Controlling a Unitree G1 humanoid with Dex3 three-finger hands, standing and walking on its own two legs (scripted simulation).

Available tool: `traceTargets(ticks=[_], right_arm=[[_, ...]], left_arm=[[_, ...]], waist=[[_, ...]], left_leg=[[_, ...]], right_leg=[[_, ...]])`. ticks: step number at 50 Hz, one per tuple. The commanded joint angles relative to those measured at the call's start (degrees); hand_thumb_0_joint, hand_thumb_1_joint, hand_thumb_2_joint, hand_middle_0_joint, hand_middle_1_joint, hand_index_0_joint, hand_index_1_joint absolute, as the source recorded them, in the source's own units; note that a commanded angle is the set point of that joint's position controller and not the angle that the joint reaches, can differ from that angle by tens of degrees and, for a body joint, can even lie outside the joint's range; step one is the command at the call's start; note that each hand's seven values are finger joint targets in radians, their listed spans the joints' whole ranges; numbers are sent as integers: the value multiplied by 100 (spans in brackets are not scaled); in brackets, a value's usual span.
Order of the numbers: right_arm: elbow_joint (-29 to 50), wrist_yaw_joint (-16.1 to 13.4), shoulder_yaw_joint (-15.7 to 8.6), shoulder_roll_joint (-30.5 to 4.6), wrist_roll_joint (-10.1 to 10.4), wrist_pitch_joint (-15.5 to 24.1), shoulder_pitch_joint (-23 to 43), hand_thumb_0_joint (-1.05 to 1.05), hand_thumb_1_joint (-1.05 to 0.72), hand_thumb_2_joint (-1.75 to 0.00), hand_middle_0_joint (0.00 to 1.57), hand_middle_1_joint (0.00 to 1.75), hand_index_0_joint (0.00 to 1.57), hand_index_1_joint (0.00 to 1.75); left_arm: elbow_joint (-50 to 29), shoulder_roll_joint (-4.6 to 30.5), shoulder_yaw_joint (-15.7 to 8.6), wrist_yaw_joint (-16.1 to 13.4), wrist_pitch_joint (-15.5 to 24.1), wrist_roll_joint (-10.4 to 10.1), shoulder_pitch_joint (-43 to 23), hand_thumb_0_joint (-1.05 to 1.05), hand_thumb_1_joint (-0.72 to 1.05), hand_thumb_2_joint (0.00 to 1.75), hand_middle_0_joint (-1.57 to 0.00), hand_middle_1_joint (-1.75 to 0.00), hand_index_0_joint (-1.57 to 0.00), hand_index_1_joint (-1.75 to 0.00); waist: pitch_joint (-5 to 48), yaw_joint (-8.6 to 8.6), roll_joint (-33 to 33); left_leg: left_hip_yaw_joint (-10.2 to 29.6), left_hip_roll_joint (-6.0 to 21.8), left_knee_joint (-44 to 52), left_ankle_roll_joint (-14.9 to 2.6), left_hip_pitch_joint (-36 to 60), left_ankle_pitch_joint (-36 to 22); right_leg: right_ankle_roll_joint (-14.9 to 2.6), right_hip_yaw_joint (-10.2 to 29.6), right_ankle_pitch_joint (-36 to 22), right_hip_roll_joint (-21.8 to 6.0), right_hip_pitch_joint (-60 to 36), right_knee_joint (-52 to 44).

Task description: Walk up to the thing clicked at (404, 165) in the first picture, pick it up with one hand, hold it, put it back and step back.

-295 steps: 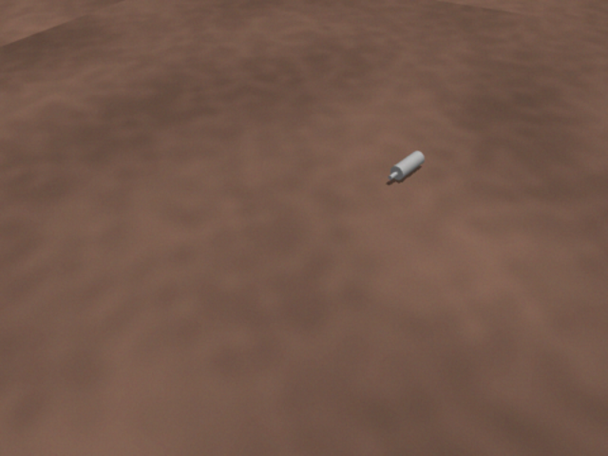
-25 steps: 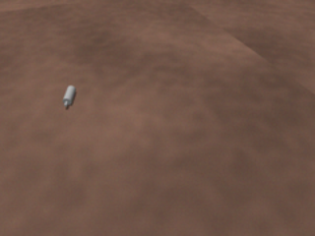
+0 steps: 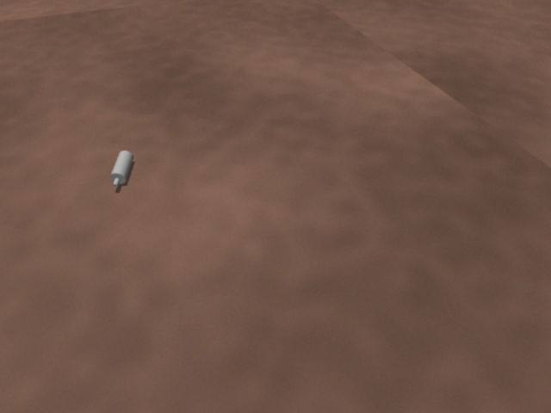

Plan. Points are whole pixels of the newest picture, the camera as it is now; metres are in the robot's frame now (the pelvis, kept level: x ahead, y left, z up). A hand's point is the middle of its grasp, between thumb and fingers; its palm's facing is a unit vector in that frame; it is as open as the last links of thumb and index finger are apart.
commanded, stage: stand
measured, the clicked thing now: (120, 170) +1.42 +0.84 -0.74
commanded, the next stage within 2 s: walk up in 0.10 s
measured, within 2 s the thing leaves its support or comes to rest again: neither
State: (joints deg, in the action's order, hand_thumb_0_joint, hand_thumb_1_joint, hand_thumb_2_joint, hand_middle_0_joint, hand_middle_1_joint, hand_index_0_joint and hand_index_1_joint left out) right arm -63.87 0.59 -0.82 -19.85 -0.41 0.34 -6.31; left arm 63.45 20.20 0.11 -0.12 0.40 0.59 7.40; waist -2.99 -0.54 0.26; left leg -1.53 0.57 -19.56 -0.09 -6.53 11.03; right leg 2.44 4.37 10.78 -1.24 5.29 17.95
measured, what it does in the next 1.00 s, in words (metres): steps on the spot, turning left: left foot, then right foot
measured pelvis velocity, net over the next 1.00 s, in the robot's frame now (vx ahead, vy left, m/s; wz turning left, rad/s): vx -0.01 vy -0.02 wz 0.42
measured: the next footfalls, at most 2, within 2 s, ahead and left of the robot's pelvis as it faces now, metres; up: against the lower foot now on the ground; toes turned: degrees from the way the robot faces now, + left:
left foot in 0.62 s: +0.00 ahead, +0.12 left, +0.00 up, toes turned +18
right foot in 1.00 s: +0.10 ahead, -0.14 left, +0.00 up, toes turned +28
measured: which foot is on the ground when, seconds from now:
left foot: down 0.00-0.30, up 0.32-0.60, down 0.62-1.00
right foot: down 0.00-0.64, up 0.66-0.98, down 1.00-1.00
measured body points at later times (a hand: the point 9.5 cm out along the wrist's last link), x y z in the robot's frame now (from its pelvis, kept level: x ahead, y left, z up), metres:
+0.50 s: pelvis -0.02 -0.03 -0.01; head +0.02 -0.02 +0.44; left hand +0.00 +0.30 -0.13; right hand +0.13 -0.34 -0.12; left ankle -0.05 +0.11 -0.70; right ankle -0.01 -0.15 -0.75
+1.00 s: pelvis -0.01 -0.02 -0.03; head +0.02 +0.00 +0.42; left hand -0.09 +0.30 -0.15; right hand +0.22 -0.27 -0.13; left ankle -0.04 +0.11 -0.75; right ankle +0.04 -0.15 -0.75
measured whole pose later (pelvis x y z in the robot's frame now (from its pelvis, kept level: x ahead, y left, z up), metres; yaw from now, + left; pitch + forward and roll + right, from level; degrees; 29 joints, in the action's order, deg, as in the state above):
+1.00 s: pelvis -0.01 -0.02 -0.03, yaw +24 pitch -1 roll -1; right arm -46.5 -0.5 -2.3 -22.5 -1.0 0.2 -11.5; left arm 52.5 23.6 -4.3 0.6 -1.9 0.5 11.6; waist -6.2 1.1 0.4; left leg 5.9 -1.5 -38.0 0.3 -19.5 17.3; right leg -0.3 0.1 20.5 -1.3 14.5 35.5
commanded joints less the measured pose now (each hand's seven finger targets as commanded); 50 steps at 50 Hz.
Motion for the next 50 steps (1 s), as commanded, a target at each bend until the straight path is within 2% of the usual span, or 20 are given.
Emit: traceTargets(ticks=[1,4,6,9,11,14,15,16,17,21,27,29,30,32,33,34,37,46,49,50], right_arm=[[313,-87,-204,-1261,-11,132,211,0,-90,-90,20,30,20,30],[340,-82,-224,-1277,1,131,215,0,-90,-90,20,30,20,30],[624,-85,-478,-1765,63,70,-157,0,-90,-90,20,30,20,30],[846,-106,-594,-1857,27,41,-78,0,-90,-90,20,30,20,30],[1041,-124,-643,-1819,-33,-13,35,0,-90,-90,20,30,20,30],[1404,-122,-532,-1195,-13,-64,397,0,-90,-90,20,30,20,30],[1469,-148,-531,-1128,-45,-101,324,0,-90,-90,20,30,20,30],[1513,-188,-588,-1288,-113,-137,-12,0,-90,-90,20,30,20,30],[1559,-162,-612,-1458,-107,-148,-185,0,-90,-90,20,30,20,30],[1481,28,-587,-1254,-52,-157,-554,0,-90,-90,20,30,20,30],[1599,14,-592,-1289,-62,-26,-639,0,-90,-90,20,30,20,30],[1449,-51,-616,-1283,-82,60,-1057,0,-90,-90,20,30,20,30],[1361,-107,-684,-1432,-118,117,-1364,0,-90,-90,20,30,20,30],[1678,-218,-826,-2281,-239,211,-1055,0,-90,-90,20,30,20,30],[1725,-230,-826,-2442,-118,215,-960,0,-90,-90,20,30,20,30],[1768,-243,-801,-2270,-105,225,-668,0,-90,-90,20,30,20,30],[1857,-302,-603,-1761,-74,260,-634,0,-90,-90,20,30,20,30],[2071,-220,-588,-1780,-109,131,-608,0,-90,-90,20,30,20,30],[2136,-199,-497,-1538,13,6,-411,0,-90,-90,20,30,20,30],[2206,-186,-416,-1281,91,-11,-408,0,-90,-90,20,30,20,30]], left_arm=[[-290,1185,-221,-55,100,0,-139,0,90,90,-20,-30,-20,-30],[-304,1214,-223,-65,111,14,-154,0,90,90,-20,-30,-20,-30],[-624,1475,-474,-29,-15,6,-475,0,90,90,-20,-30,-20,-30],[-688,1193,-465,-18,-78,-13,-94,0,90,90,-20,-30,-20,-30],[-736,1208,-521,8,-88,20,76,0,90,90,-20,-30,-20,-30],[-799,1684,-695,-1,-42,79,381,0,90,90,-20,-30,-20,-30],[-930,1842,-754,-13,-36,130,163,0,90,90,-20,-30,-20,-30],[-1171,1964,-811,-11,-25,189,-167,0,90,90,-20,-30,-20,-30],[-1394,1844,-818,12,-42,191,-413,0,90,90,-20,-30,-20,-30],[-1466,1475,-685,-8,-2,195,-422,0,90,90,-20,-30,-20,-30],[-1705,1708,-767,94,-90,173,10,0,90,90,-20,-30,-20,-30],[-1772,1661,-758,118,-175,84,-63,0,90,90,-20,-30,-20,-30],[-1823,1478,-680,119,-212,61,-33,0,90,90,-20,-30,-20,-30],[-1968,869,-509,126,-308,17,258,0,90,90,-20,-30,-20,-30],[-1853,1346,-638,62,-362,42,157,0,90,90,-20,-30,-20,-30],[-1812,1497,-646,65,-338,14,56,0,90,90,-20,-30,-20,-30],[-1638,1360,-671,123,-317,-40,335,0,90,90,-20,-30,-20,-30],[-1469,1211,-657,42,-144,-28,495,0,90,90,-20,-30,-20,-30],[-1303,1114,-655,-23,-4,21,892,0,90,90,-20,-30,-20,-30],[-1336,1472,-714,-56,60,130,811,0,90,90,-20,-30,-20,-30]], waist=[[355,52,-113],[403,27,-15],[153,3,-161],[401,79,-827],[506,205,-946],[594,476,283],[421,476,931],[367,340,1056],[223,228,977],[96,85,893],[333,249,1120],[486,38,828],[671,-124,337],[556,136,-1407],[481,-30,-1213],[131,59,-1049],[137,180,-1013],[479,58,-1170],[729,356,-720],[679,313,-43]], left_leg=[[546,718,374,-135,185,-775],[540,717,332,-138,264,-897],[1226,926,133,-443,-392,-2180],[1920,1331,93,-871,-176,-2358],[1847,1188,-179,-808,-615,-2037],[489,-154,-1937,-121,-1712,-587],[162,-416,-2964,-53,-2195,1796],[350,-48,-3757,-25,-2268,2268],[532,133,-3910,10,-2210,2133],[363,115,-3660,3,-2154,1340],[-115,6,-1875,36,-1369,1230],[-465,-245,-833,-25,-620,161],[-209,-182,-320,-136,-2,-327],[3243,1898,144,-1015,489,-1466],[3497,2140,279,-1579,-239,-610],[3344,1984,280,-1654,-596,-425],[1694,1144,-187,-1054,-398,-1426],[1728,998,-793,-1183,-896,-1884],[1446,657,-1775,-810,-880,-1858],[1296,280,-2314,-519,-1307,-1308]], right_leg=[[-313,241,-908,-531,125,-156],[-300,225,-962,-538,166,-146],[-299,-442,-126,-60,181,792],[-289,-519,831,136,575,1334],[-421,-372,1041,81,205,1169],[-1043,682,-374,-1180,-525,-1],[-1560,1393,-602,-2057,-368,-397],[-1982,1688,-890,-2641,-31,-333],[-2032,1576,-1329,-2641,117,-257],[-1386,-32,-1306,-1312,-29,150],[-1416,-348,-1474,-1443,-117,846],[-1163,-713,-1346,-1262,150,1592],[-923,-870,-787,-1117,503,2339],[-289,-787,2396,73,2438,3812],[-299,-183,2592,-292,1951,4014],[-307,-121,2411,-385,1924,4162],[-353,-111,1695,-405,2017,3766],[-239,-538,1460,31,925,2399],[-435,-593,335,94,182,560],[-634,146,79,-494,-28,279]])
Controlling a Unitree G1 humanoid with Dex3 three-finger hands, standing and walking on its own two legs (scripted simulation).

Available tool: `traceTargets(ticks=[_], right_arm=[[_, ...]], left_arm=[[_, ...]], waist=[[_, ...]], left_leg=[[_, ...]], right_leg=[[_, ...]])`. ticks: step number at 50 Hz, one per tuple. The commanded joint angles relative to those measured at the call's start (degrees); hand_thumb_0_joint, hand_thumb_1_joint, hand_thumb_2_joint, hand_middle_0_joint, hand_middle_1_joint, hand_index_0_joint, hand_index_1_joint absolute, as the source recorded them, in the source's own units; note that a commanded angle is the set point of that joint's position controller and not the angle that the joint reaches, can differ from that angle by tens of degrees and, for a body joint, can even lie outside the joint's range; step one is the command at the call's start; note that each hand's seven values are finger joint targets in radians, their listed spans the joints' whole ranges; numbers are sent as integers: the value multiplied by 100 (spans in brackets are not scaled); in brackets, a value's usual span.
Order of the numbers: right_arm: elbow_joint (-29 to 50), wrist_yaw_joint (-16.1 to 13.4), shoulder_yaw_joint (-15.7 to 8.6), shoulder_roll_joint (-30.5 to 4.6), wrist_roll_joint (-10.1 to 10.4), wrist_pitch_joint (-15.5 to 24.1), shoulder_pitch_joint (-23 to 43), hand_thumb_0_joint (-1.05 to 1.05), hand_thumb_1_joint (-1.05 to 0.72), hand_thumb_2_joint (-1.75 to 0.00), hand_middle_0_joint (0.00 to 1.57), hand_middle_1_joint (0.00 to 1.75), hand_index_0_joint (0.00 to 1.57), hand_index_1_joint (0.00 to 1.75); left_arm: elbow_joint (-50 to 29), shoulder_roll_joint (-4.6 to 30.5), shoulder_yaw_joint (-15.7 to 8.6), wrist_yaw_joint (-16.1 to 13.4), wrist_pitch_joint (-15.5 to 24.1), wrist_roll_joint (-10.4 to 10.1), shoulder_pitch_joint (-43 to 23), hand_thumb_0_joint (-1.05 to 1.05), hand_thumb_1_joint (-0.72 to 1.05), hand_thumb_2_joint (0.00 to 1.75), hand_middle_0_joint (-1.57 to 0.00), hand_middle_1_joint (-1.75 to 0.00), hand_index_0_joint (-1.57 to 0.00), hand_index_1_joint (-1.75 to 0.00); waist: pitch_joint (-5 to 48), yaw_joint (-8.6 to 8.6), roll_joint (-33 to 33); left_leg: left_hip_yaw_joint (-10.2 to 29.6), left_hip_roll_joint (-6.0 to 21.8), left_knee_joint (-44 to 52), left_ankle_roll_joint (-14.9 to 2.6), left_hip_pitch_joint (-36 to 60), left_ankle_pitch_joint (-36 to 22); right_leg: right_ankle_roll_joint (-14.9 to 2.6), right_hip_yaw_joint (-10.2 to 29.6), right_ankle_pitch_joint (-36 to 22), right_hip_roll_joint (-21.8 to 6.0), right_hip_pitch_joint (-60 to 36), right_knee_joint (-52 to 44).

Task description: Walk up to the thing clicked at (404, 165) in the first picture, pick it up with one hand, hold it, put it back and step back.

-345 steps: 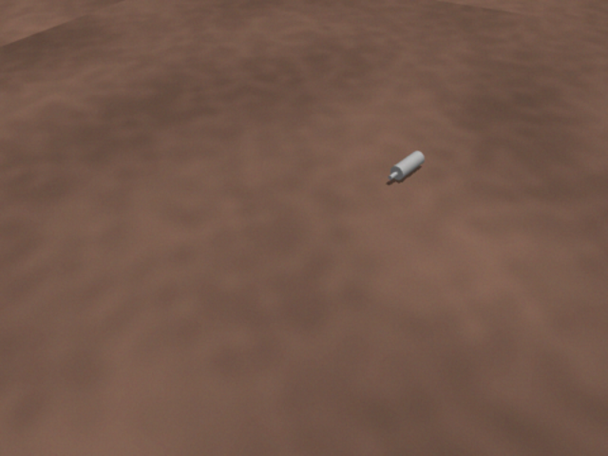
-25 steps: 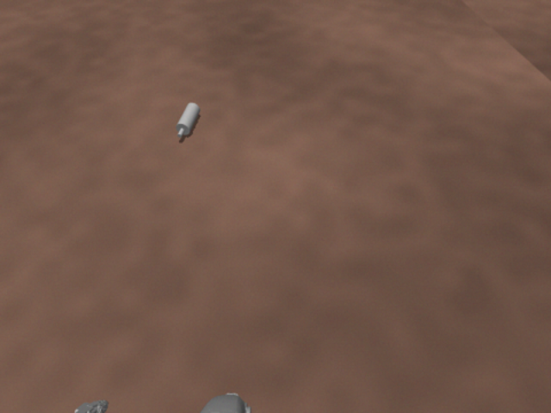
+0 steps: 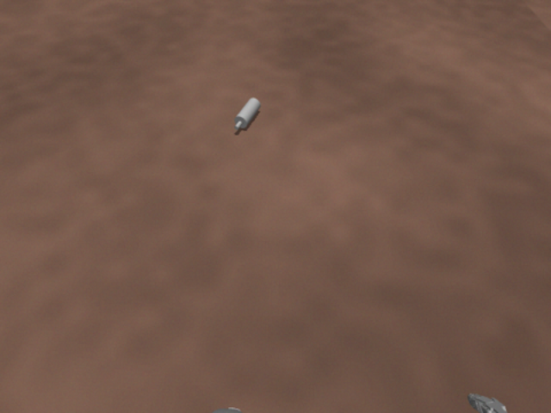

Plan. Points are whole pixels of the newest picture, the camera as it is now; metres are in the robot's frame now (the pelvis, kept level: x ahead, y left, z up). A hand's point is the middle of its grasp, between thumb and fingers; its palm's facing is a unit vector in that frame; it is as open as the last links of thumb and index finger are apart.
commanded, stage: walk up
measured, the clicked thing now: (245, 115) +1.66 +0.21 -0.72
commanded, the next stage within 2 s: stand in 0.98 s
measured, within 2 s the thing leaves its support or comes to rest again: neither
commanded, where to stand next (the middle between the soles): +0.03 -0.02 m, yaw +7 degrees
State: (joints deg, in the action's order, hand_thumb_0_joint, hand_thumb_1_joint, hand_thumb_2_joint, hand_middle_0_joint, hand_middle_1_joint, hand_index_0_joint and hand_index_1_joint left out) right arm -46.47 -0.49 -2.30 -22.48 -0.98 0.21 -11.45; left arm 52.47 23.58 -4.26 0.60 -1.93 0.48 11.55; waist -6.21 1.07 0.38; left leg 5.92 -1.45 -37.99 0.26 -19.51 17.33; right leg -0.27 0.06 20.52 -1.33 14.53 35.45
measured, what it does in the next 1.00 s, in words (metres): steps on the spot: left foot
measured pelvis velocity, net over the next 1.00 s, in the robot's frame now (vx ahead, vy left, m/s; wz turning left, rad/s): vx -0.01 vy -0.02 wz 0.14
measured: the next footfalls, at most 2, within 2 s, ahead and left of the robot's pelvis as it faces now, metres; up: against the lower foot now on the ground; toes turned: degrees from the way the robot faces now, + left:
left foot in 0.28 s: +0.03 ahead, +0.12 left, +0.00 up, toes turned +4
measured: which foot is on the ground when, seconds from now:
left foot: down 0.00-0.04, up 0.06-0.26, down 0.28-1.00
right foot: down 0.00-1.00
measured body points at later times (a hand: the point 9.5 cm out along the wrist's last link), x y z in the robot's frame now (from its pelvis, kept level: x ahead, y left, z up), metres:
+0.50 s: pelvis +0.00 +0.00 +0.00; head +0.02 +0.02 +0.45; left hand +0.05 +0.31 -0.13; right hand +0.11 -0.30 -0.11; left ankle -0.01 +0.12 -0.72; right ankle +0.01 -0.15 -0.72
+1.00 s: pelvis -0.01 -0.02 +0.02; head +0.00 -0.01 +0.47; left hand +0.04 +0.30 -0.10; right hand +0.12 -0.30 -0.11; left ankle -0.01 +0.12 -0.72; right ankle +0.01 -0.15 -0.72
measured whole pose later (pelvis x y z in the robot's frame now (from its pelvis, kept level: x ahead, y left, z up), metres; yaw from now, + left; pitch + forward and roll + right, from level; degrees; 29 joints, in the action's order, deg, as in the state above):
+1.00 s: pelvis -0.01 -0.02 +0.02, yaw +8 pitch -3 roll +0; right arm -62.7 0.5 0.0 -20.0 -0.2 0.7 -6.4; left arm 63.1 20.6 -1.4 0.8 0.1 0.4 5.0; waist -3.0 0.4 -0.3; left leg 4.6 0.3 -22.9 1.4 -9.0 11.1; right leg 1.4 -3.3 11.4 -2.4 7.0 21.4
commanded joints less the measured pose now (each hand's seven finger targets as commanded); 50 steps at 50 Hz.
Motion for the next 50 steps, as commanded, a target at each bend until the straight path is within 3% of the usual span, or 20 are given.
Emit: traceTargets(ticks=[1,2,3,6,8,10,13,14,15,16,17,19,21,23,25,27,28,30,37,50], right_arm=[[525,-77,-177,-749,200,5,133,0,-90,-90,20,30,20,30],[438,-145,-230,-866,158,-37,41,0,-90,-90,20,30,20,30],[314,-170,-308,-1112,126,-37,-84,0,-90,-90,20,30,20,30],[96,-53,-333,-1113,118,19,-119,0,-90,-90,20,30,20,30],[54,8,-265,-935,101,38,-107,0,-90,-90,20,30,20,30],[47,27,-225,-882,77,89,-38,0,-90,-90,20,30,20,30],[-239,-43,-273,-828,19,221,-502,0,-90,-90,20,30,20,30],[-289,-81,-342,-1004,-31,278,-583,0,-90,-90,20,30,20,30],[-225,-110,-399,-1319,-88,335,-422,0,-90,-90,20,30,20,30],[-89,-119,-372,-1502,-93,360,-49,0,-90,-90,20,30,20,30],[-125,-106,-417,-1733,4,355,57,0,-90,-90,20,30,20,30],[-180,-113,-285,-1380,4,342,303,0,-90,-90,20,30,20,30],[-205,-129,-189,-1216,54,348,400,0,-90,-90,20,30,20,30],[-294,-94,-174,-1142,133,266,513,0,-90,-90,20,30,20,30],[-318,-74,-106,-930,200,212,427,0,-90,-90,20,30,20,30],[-530,-54,-100,-871,143,152,251,0,-90,-90,20,30,20,30],[-613,-41,-102,-944,94,155,337,0,-90,-90,20,30,20,30],[-672,-10,-115,-1080,85,194,593,0,-90,-90,20,30,20,30],[-989,10,-29,-1003,120,217,586,0,-90,-90,20,30,20,30],[-1331,18,1,-1014,19,194,806,0,-90,-90,20,30,20,30]], left_arm=[[-361,1431,-315,-140,351,199,206,0,90,90,-20,-30,-20,-30],[-446,1553,-325,-111,343,164,-164,0,90,90,-20,-30,-20,-30],[-551,1694,-346,-87,342,186,-361,0,90,90,-20,-30,-20,-30],[-580,1188,-222,-83,366,157,-503,0,90,90,-20,-30,-20,-30],[-475,1171,-236,-86,374,177,-277,0,90,90,-20,-30,-20,-30],[-524,1234,-254,-64,348,192,-74,0,90,90,-20,-30,-20,-30],[-617,1184,-215,-24,225,58,-243,0,90,90,-20,-30,-20,-30],[-662,911,-126,-25,205,19,-171,0,90,90,-20,-30,-20,-30],[-709,606,-32,-30,196,-38,-36,0,90,90,-20,-30,-20,-30],[-663,485,7,-43,131,-81,-5,0,90,90,-20,-30,-20,-30],[-533,865,-81,-91,96,-42,-202,0,90,90,-20,-30,-20,-30],[-457,887,-92,-68,144,-35,-316,0,90,90,-20,-30,-20,-30],[-305,820,-62,-75,219,-82,-82,0,90,90,-20,-30,-20,-30],[-97,855,-61,-97,269,-32,-5,0,90,90,-20,-30,-20,-30],[-7,1032,-54,-126,323,9,-90,0,90,90,-20,-30,-20,-30],[-44,1154,-5,-76,318,15,-643,0,90,90,-20,-30,-20,-30],[-48,1058,18,-57,305,2,-776,0,90,90,-20,-30,-20,-30],[98,961,59,-47,313,-6,-751,0,90,90,-20,-30,-20,-30],[417,930,53,-41,371,-26,-891,0,90,90,-20,-30,-20,-30],[853,907,105,-33,351,5,-850,0,90,90,-20,-30,-20,-30]], waist=[[777,83,832],[637,42,987],[468,30,1229],[94,-95,1012],[246,40,1180],[474,171,1344],[822,-128,1021],[1046,-159,575],[1202,-40,-336],[1063,125,-611],[925,-101,-854],[691,-9,-830],[710,114,-1097],[759,141,-854],[960,42,-382],[651,-190,-114],[502,-179,-87],[433,-75,-81],[768,-94,114],[559,-47,-158]], left_leg=[[158,-163,-969,-293,-720,-653],[-12,-231,-1510,-183,-754,1650],[56,11,-1989,-140,-481,1892],[-97,-48,-1675,-131,-437,1293],[-287,-16,-1034,-88,-301,861],[-600,-20,-236,-65,-178,763],[-858,-108,1627,-97,860,-525],[-379,151,1725,-190,1495,-1145],[1054,1092,1666,-492,2004,-2228],[2065,1931,1726,-1053,1808,-2123],[2092,2136,1684,-1563,909,-1763],[1216,1619,1500,-1267,850,-2338],[599,1212,1114,-842,1009,-3123],[297,899,846,-471,606,-2697],[90,569,752,-235,385,-1687],[91,414,1241,-198,630,-104],[249,536,1402,-224,685,-45],[383,674,1478,-290,589,-615],[172,624,1564,-197,948,-1449],[276,774,2059,-117,977,-1018]], right_leg=[[-674,1728,-1417,-1372,-1024,-1753],[-1290,2241,-1449,-2202,-491,-1880],[-1679,2650,-1591,-2524,12,-1844],[-1146,935,-2380,-1418,-105,-1418],[-911,574,-2165,-1087,-358,-1298],[-963,502,-2463,-1070,-781,-1038],[-776,170,-2685,-1039,-696,-114],[-522,79,-2409,-924,-310,436],[-186,-104,-1317,-475,502,996],[-28,-75,942,-117,936,793],[-51,227,1451,-323,273,1108],[-115,246,1252,-322,245,736],[-129,59,211,-242,113,-64],[-169,12,-1303,-234,-679,-970],[-353,504,-2099,-684,-1061,-1093],[-453,749,-740,-913,-267,-1242],[-369,612,-392,-790,-128,-1300],[-236,298,-694,-561,-328,-1352],[-207,292,-1341,-674,-766,-1607],[-75,276,-854,-621,-797,-1916]])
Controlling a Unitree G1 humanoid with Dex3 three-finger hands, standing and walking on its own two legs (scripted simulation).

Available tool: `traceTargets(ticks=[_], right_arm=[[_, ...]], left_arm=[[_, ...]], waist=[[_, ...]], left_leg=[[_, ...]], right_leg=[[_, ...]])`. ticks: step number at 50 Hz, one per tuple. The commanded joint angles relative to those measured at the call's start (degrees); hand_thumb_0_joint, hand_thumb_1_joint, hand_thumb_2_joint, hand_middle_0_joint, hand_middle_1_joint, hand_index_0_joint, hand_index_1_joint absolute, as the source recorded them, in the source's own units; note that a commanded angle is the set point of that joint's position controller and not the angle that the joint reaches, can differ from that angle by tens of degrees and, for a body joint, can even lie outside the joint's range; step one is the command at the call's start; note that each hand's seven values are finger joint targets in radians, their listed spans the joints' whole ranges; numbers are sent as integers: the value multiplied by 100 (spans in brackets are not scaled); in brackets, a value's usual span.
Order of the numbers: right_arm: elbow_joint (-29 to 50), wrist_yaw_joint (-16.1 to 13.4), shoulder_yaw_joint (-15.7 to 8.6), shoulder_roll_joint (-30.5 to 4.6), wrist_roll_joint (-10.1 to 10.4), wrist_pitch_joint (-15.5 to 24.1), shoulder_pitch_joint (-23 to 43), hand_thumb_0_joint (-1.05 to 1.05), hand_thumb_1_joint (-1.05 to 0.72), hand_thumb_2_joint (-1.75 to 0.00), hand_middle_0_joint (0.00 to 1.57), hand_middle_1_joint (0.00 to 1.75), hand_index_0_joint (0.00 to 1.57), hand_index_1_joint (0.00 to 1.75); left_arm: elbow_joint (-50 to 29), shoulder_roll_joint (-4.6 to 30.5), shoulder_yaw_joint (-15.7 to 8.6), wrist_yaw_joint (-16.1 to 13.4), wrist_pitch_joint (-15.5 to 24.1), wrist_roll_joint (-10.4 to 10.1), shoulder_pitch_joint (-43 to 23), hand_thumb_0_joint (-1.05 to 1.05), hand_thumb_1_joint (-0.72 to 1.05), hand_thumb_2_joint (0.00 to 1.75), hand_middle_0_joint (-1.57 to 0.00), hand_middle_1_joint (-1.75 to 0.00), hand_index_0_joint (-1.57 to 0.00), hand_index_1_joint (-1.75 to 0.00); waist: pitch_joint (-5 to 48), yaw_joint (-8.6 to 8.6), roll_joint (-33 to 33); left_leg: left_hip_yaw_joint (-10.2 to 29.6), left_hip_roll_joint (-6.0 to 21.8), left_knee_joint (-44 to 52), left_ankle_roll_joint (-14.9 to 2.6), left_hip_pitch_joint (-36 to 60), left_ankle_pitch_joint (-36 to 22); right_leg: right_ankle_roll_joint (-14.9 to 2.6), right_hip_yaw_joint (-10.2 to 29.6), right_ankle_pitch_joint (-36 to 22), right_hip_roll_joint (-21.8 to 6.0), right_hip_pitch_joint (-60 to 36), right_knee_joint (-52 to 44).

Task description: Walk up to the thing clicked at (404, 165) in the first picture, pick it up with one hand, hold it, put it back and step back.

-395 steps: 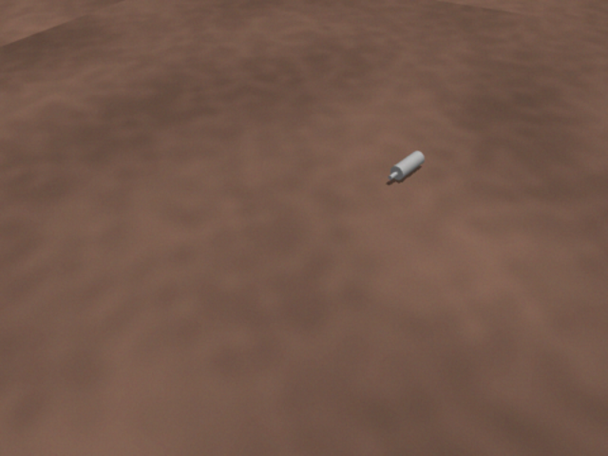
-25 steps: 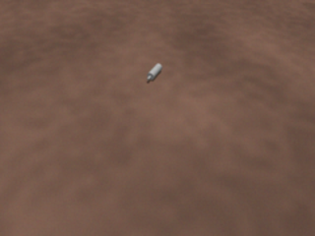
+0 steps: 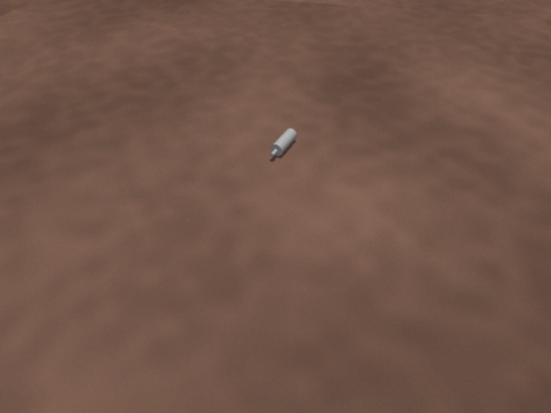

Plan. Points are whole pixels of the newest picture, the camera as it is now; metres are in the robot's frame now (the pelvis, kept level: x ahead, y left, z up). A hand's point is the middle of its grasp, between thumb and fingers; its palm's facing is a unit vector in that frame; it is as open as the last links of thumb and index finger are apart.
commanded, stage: stand
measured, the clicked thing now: (282, 144) +1.68 -0.01 -0.74
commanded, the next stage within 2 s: none
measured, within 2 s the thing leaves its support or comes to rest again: neither
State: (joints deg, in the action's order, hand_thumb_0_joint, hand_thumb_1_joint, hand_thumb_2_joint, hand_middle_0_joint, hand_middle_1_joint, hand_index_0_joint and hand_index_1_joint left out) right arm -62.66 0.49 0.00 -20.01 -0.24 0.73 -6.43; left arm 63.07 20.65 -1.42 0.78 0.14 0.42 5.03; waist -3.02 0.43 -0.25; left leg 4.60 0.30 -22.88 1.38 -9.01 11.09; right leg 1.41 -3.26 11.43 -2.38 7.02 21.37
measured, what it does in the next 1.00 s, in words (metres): stands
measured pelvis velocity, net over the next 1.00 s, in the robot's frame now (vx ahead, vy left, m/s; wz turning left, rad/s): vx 0.01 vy -0.01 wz -0.03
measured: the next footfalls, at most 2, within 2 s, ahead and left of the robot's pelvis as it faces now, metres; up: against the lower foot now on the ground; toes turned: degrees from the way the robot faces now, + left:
none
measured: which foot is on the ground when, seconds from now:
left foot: down 0.00-1.00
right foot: down 0.00-1.00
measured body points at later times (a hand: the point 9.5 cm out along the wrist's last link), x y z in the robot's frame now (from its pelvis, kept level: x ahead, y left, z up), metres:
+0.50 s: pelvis +0.00 +0.00 +0.00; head +0.01 +0.00 +0.45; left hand +0.07 +0.30 -0.13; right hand +0.07 -0.31 -0.13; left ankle +0.02 +0.14 -0.74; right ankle +0.00 -0.13 -0.74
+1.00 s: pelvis +0.01 -0.01 +0.00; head +0.02 -0.01 +0.45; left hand +0.09 +0.30 -0.13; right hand +0.07 -0.31 -0.13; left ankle +0.02 +0.14 -0.74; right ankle +0.00 -0.13 -0.74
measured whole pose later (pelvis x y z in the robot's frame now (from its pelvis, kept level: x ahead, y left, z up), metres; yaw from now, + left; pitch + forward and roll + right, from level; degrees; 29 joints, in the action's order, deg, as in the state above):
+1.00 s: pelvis +0.01 -0.01 +0.00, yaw -2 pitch -2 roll +0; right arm -64.7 0.5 0.4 -20.4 -0.3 0.4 -6.4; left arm 64.6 20.3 -0.2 0.5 0.6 0.4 6.1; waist -3.0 -0.1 -0.4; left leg 3.2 1.3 -19.4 1.9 -7.3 10.1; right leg 1.0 -1.9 10.5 -1.5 6.5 19.1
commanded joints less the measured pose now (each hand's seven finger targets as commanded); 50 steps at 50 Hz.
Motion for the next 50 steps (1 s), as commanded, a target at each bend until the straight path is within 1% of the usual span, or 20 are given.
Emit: traceTargets(ticks=[1,4,6,8,9,11,16,18,20,22,23,24,30,34,37,40,42,45,46,50], right_arm=[[290,-79,-239,-1277,-68,141,351,0,-90,-90,20,30,20,30],[256,-78,-240,-1272,-46,137,373,0,-90,-90,20,30,20,30],[225,-79,-225,-1257,-27,146,297,0,-90,-90,20,30,20,30],[211,-80,-222,-1254,-24,138,323,0,-90,-90,20,30,20,30],[199,-78,-207,-1206,-28,128,312,0,-90,-90,20,30,20,30],[181,-75,-213,-1251,-19,110,359,0,-90,-90,20,30,20,30],[126,-70,-207,-1249,-20,92,274,0,-90,-90,20,30,20,30],[93,-64,-206,-1254,-24,90,261,0,-90,-90,20,30,20,30],[88,-65,-204,-1269,-26,94,254,0,-90,-90,20,30,20,30],[93,-63,-200,-1260,-32,92,270,0,-90,-90,20,30,20,30],[104,-59,-199,-1260,-26,86,308,0,-90,-90,20,30,20,30],[94,-63,-199,-1263,-26,85,261,0,-90,-90,20,30,20,30],[90,-55,-184,-1272,-24,102,250,0,-90,-90,20,30,20,30],[78,-63,-176,-1259,-17,96,207,0,-90,-90,20,30,20,30],[84,-68,-184,-1262,-17,90,247,0,-90,-90,20,30,20,30],[66,-66,-163,-1251,-13,88,173,0,-90,-90,20,30,20,30],[77,-69,-164,-1266,-19,84,206,0,-90,-90,20,30,20,30],[82,-78,-162,-1266,-14,81,165,0,-90,-90,20,30,20,30],[97,-77,-165,-1276,-17,83,228,0,-90,-90,20,30,20,30],[122,-85,-161,-1264,-15,100,229,0,-90,-90,20,30,20,30]], left_arm=[[-191,1209,-185,-62,150,21,-208,0,90,90,-20,-30,-20,-30],[-169,1230,-178,-71,183,4,-232,0,90,90,-20,-30,-20,-30],[-130,1250,-168,-68,189,1,-222,0,90,90,-20,-30,-20,-30],[-112,1249,-161,-80,182,5,-218,0,90,90,-20,-30,-20,-30],[-94,1255,-154,-80,173,-3,-229,0,90,90,-20,-30,-20,-30],[-72,1240,-138,-81,169,7,-192,0,90,90,-20,-30,-20,-30],[-65,1247,-115,-83,169,6,-199,0,90,90,-20,-30,-20,-30],[-45,1234,-104,-77,164,2,-154,0,90,90,-20,-30,-20,-30],[-64,1247,-106,-75,155,12,-132,0,90,90,-20,-30,-20,-30],[-52,1252,-111,-77,150,23,-89,0,90,90,-20,-30,-20,-30],[-52,1234,-100,-81,149,24,-94,0,90,90,-20,-30,-20,-30],[-60,1266,-109,-79,148,22,-104,0,90,90,-20,-30,-20,-30],[-96,1236,-91,-77,169,5,-93,0,90,90,-20,-30,-20,-30],[-115,1255,-88,-79,171,2,-97,0,90,90,-20,-30,-20,-30],[-124,1244,-86,-90,169,3,-71,0,90,90,-20,-30,-20,-30],[-119,1255,-88,-86,169,-14,-78,0,90,90,-20,-30,-20,-30],[-133,1221,-88,-90,168,-11,-73,0,90,90,-20,-30,-20,-30],[-119,1231,-97,-91,152,-8,-99,0,90,90,-20,-30,-20,-30],[-130,1246,-99,-90,158,-5,-58,0,90,90,-20,-30,-20,-30],[-141,1255,-114,-91,164,1,-64,0,90,90,-20,-30,-20,-30]], waist=[[278,26,-169],[459,55,-55],[521,12,-69],[484,8,-82],[409,1,-6],[391,12,-41],[346,-30,4],[250,-18,-24],[284,-8,-63],[228,-1,-52],[214,19,-35],[264,-20,29],[379,-8,-36],[369,-28,57],[482,-3,42],[396,-36,47],[460,-9,-13],[365,-32,26],[434,8,0],[514,-7,-17]], left_leg=[[408,591,550,-234,-183,-390],[363,615,502,-231,-38,-848],[340,625,530,-211,33,-1028],[321,617,539,-220,32,-938],[315,601,602,-196,-7,-770],[322,611,603,-213,43,-651],[299,602,637,-185,7,-605],[293,590,687,-187,-38,-371],[310,620,730,-192,-96,-386],[315,612,768,-197,-136,-163],[319,602,745,-192,-103,-192],[311,631,727,-222,-89,-195],[281,642,652,-208,27,-616],[256,632,635,-190,86,-685],[232,642,589,-197,150,-836],[216,622,611,-188,90,-792],[206,640,578,-204,89,-866],[228,634,639,-193,21,-797],[216,647,607,-199,139,-869],[196,665,579,-193,207,-1144]], right_leg=[[-229,596,-59,-521,-161,-508],[-225,613,-450,-561,-316,-460],[-223,606,-653,-552,-368,-428],[-207,584,-602,-535,-346,-454],[-216,595,-406,-528,-246,-478],[-220,613,-287,-528,-171,-547],[-231,644,-253,-540,-152,-579],[-230,658,-69,-521,-71,-614],[-237,643,-136,-520,-159,-563],[-231,640,-44,-511,-85,-562],[-227,635,73,-510,-44,-586],[-238,654,-30,-523,-75,-568],[-229,660,-344,-539,-124,-536],[-228,664,-380,-529,-57,-550],[-234,648,-576,-558,-183,-519],[-227,663,-562,-539,-157,-540],[-222,653,-696,-554,-229,-518],[-222,652,-582,-537,-223,-540],[-225,632,-635,-536,-216,-527],[-222,630,-922,-551,-263,-472]])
